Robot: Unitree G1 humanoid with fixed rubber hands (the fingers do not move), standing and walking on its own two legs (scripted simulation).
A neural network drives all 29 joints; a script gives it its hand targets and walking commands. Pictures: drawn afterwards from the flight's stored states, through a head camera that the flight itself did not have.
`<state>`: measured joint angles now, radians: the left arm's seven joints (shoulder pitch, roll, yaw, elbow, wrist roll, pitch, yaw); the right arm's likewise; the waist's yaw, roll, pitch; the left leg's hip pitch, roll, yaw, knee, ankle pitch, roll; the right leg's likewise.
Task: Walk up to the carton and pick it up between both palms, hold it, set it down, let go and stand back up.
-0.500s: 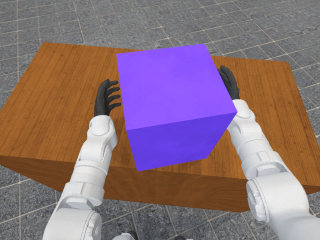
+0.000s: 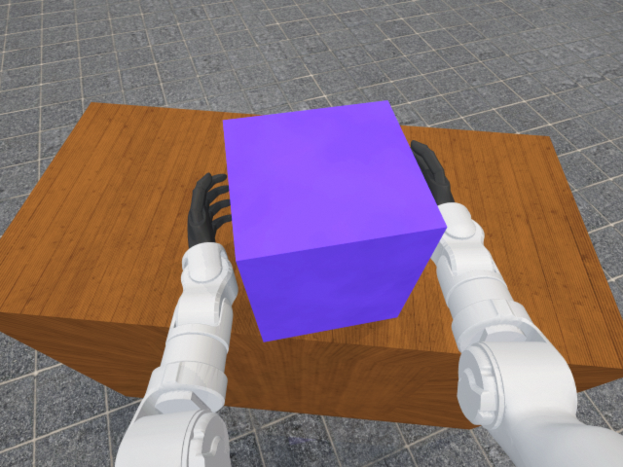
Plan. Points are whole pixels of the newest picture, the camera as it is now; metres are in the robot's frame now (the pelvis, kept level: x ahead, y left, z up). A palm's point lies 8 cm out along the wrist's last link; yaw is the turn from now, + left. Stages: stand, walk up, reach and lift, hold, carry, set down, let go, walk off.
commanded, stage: reach and lift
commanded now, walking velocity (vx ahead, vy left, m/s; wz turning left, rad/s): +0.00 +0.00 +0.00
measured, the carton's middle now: (320, 230) +0.41 +0.01 +0.04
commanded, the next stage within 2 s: none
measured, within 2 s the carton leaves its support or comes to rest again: leaves its support in 1.12 s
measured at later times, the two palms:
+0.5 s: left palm (203, 240) +0.38 +0.16 +0.06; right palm (430, 205) +0.44 -0.13 +0.08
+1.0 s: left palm (202, 240) +0.37 +0.16 +0.06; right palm (430, 206) +0.43 -0.13 +0.08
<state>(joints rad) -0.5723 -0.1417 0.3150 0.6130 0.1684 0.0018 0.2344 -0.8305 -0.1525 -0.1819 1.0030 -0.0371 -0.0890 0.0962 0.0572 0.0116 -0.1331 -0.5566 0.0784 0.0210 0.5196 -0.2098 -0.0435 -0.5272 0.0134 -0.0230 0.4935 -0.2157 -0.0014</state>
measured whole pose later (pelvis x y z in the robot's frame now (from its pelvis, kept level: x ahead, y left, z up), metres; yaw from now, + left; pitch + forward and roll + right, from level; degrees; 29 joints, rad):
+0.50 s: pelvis +0.00 +0.00 +0.00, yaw +0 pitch +14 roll -1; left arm -0.57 -0.14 0.34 0.64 0.18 -0.03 0.23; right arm -0.83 -0.12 -0.25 1.04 -0.09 -0.11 0.09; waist 0.06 0.01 -0.14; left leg -0.56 0.08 0.02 0.52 -0.21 -0.04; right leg -0.53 0.01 -0.02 0.49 -0.21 0.00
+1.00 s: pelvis +0.00 +0.00 +0.00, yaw +0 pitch +14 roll -1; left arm -0.57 -0.14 0.34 0.64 0.18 -0.04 0.24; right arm -0.82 -0.11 -0.25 1.04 -0.09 -0.14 0.08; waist 0.06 0.01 -0.14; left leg -0.56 0.08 0.02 0.52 -0.21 -0.04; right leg -0.53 0.01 -0.02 0.49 -0.21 0.00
